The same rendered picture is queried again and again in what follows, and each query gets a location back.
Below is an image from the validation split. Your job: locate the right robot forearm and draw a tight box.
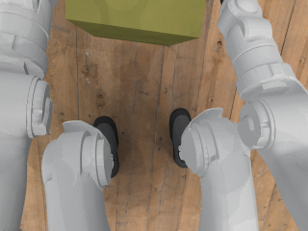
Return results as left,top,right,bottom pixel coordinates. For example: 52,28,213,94
217,0,308,102

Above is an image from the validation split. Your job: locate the left robot forearm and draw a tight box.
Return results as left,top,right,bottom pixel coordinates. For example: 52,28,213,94
0,0,59,80

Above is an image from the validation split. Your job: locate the carton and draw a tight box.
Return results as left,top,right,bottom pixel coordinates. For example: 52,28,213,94
65,0,206,46

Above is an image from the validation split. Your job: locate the robot right upper arm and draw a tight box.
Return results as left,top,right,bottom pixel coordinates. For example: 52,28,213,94
237,92,308,231

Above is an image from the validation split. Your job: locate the right robot foot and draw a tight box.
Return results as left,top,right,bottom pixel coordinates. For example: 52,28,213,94
169,108,192,168

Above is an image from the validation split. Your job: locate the robot left upper arm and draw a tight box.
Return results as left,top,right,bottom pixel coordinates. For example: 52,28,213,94
0,71,53,231

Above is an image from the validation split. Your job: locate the right robot thigh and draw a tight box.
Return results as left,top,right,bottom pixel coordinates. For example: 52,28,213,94
185,117,259,231

